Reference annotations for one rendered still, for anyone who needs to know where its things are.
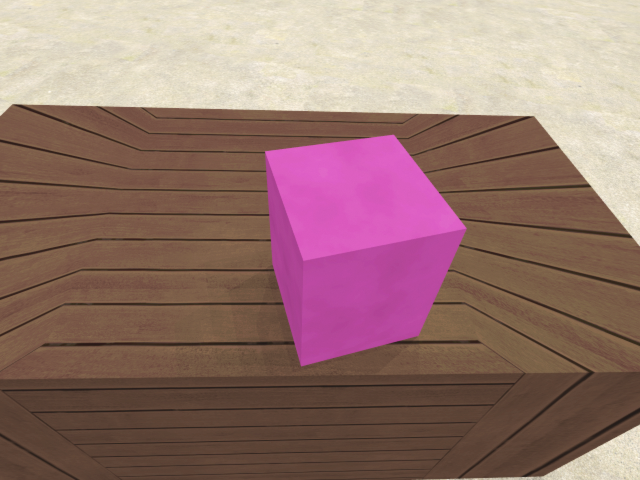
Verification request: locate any carton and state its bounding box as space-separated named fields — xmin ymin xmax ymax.
xmin=265 ymin=135 xmax=467 ymax=366

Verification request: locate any pedestal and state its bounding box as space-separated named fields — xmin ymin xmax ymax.
xmin=0 ymin=104 xmax=640 ymax=480

